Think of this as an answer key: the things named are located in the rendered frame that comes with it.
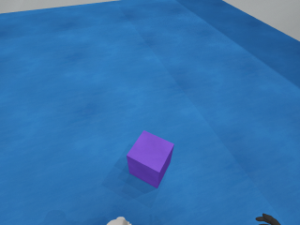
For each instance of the robot right hand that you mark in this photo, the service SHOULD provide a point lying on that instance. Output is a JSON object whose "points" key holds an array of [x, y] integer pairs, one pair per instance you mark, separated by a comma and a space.
{"points": [[268, 219]]}

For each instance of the carton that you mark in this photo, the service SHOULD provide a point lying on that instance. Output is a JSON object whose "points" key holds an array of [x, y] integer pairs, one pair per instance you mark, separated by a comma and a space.
{"points": [[149, 158]]}

